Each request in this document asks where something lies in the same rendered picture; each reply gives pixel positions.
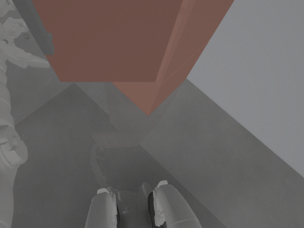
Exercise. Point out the robot left forearm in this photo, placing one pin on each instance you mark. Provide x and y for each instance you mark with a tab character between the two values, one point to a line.
5	106

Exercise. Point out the cupboard door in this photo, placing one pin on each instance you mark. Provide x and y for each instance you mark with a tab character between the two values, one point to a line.
108	41

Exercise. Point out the left robot upper arm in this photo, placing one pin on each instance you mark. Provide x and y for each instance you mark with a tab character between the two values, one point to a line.
13	153

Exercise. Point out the right robot shin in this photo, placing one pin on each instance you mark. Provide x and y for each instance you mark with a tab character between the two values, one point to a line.
159	216

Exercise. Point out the handle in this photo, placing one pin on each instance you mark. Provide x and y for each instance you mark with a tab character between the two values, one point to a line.
35	25

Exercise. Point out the robot left hand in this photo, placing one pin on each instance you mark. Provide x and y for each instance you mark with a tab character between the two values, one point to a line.
9	31

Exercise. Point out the right robot thigh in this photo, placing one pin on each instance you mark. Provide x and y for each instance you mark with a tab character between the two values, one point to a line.
177	211

